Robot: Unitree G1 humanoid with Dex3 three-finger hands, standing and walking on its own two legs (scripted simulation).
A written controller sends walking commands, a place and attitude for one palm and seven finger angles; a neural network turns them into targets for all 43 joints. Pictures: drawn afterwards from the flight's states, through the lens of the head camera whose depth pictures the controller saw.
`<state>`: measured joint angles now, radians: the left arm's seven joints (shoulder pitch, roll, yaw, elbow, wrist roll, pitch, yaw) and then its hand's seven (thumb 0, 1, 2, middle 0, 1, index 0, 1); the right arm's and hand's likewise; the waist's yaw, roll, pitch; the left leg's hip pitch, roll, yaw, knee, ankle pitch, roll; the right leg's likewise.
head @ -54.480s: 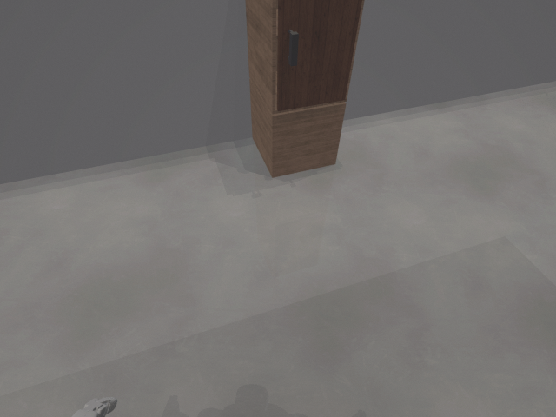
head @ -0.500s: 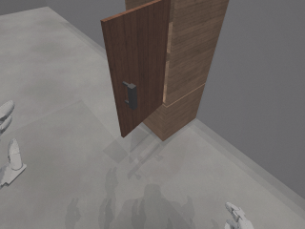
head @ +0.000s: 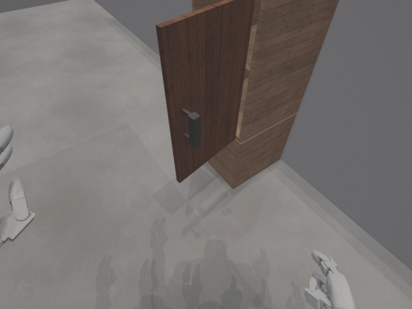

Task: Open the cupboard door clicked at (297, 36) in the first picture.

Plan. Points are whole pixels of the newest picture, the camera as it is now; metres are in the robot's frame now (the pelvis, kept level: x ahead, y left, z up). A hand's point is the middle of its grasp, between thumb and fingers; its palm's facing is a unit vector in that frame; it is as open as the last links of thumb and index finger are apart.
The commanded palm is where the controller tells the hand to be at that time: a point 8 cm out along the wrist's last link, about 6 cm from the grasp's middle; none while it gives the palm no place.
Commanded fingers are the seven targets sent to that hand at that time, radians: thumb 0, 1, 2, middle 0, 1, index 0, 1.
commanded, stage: stop stepping back and stand still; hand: left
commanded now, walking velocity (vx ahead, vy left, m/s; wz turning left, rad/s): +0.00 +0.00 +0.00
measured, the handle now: (189, 127) +0.62 +0.10 -0.06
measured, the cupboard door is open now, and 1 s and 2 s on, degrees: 100 100 100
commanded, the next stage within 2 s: let the arm hang, fingers relaxed in 0.72 s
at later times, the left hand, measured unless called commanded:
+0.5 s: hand out of the picture +0.20 +0.31 +0.16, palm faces +0.38 -0.78 -0.49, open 7.4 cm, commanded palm +0.14 +0.35 +0.18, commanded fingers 0.00 0.90 0.90 -0.20 -0.30 -0.20 -0.30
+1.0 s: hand (64, 293) +0.16 +0.29 -0.08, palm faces +0.02 -0.91 -0.41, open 7.4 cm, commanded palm none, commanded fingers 0.00 0.90 0.90 -0.20 -0.30 -0.20 -0.30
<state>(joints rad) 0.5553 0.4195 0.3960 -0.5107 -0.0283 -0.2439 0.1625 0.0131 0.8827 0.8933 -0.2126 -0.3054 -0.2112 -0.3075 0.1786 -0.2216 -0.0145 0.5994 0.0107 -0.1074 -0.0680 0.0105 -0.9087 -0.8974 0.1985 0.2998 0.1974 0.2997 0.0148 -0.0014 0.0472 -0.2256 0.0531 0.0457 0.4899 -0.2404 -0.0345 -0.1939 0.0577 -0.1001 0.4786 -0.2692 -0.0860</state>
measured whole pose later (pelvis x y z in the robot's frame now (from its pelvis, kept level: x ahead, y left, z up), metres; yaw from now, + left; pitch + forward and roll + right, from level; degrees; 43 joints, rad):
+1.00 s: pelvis -0.02 +0.06 -0.01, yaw +0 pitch +1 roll +0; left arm 0.26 0.30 0.07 0.45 0.03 0.03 0.01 0.00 0.90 0.89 -0.19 -0.30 -0.19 -0.30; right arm 0.10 -0.30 0.00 0.80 -0.02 -0.04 0.02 0.01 -0.91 -0.90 0.20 0.30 0.20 0.30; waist -0.01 0.08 0.03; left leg -0.32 -0.03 0.09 0.55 -0.24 0.06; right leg -0.31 -0.03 -0.06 0.58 -0.28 0.00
